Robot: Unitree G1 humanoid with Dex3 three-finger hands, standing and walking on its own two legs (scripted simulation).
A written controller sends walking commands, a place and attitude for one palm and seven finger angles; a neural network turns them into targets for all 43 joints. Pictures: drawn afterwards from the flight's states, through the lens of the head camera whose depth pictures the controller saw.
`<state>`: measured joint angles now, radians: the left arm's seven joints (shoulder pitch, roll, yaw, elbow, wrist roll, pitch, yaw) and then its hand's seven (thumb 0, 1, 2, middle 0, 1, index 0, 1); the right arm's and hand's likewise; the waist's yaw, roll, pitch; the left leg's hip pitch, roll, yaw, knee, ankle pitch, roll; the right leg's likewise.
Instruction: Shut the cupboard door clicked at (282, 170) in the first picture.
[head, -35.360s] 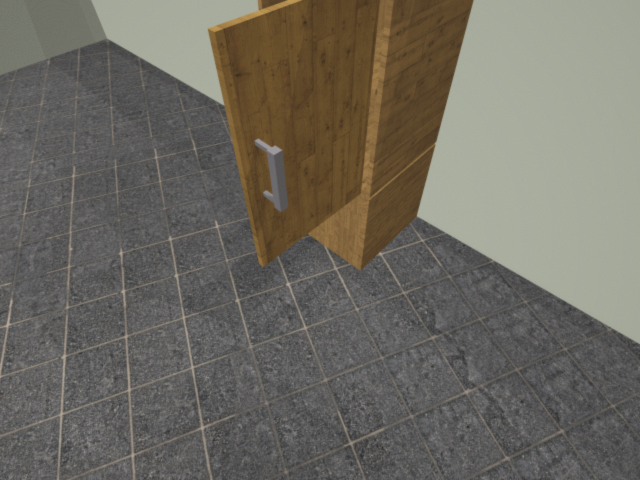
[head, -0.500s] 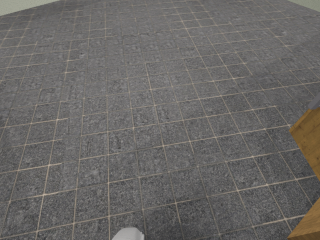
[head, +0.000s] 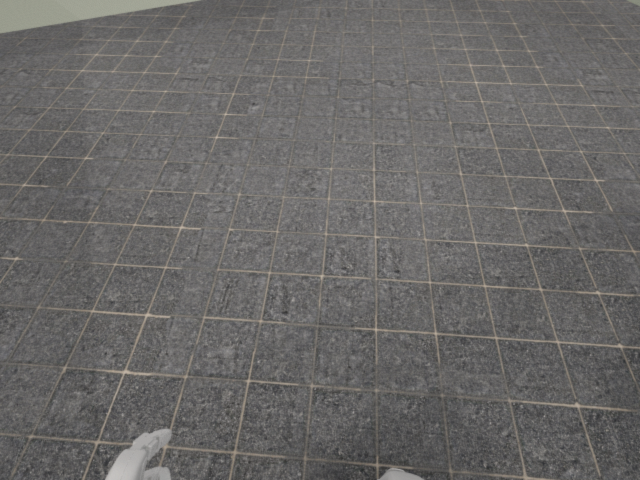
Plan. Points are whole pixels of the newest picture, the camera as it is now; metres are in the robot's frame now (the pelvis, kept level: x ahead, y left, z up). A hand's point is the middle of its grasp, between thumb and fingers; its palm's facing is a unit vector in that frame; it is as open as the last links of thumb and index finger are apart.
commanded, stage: walk to a spot facing it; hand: left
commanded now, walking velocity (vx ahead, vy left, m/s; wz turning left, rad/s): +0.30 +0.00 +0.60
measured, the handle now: out of the picture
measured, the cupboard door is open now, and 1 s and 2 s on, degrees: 59 59 59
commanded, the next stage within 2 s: turn to face it in 0.38 s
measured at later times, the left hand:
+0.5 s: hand out of the picture +0.08 +0.24 -0.18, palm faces +0.38 -0.90 -0.22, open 7.4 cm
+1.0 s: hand (178, 367) +0.30 +0.25 -0.15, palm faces +0.22 -0.96 -0.20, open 7.3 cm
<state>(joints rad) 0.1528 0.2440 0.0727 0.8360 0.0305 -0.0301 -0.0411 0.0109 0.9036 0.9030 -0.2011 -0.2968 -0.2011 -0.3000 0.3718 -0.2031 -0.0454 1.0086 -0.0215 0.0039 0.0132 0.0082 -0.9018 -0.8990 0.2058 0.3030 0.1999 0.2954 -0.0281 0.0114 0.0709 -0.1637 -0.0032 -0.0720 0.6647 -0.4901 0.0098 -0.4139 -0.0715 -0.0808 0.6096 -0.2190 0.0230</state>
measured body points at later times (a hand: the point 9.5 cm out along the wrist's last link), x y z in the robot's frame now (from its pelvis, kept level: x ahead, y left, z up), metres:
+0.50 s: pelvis +0.16 +0.05 +0.00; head +0.20 +0.09 +0.45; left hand +0.06 +0.29 -0.16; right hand +0.39 -0.14 -0.11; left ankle +0.18 +0.15 -0.72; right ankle +0.14 -0.11 -0.64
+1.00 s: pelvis +0.29 +0.06 +0.02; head +0.33 +0.07 +0.46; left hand +0.29 +0.30 -0.13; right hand +0.40 -0.18 -0.13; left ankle +0.24 +0.18 -0.68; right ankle +0.34 -0.04 -0.72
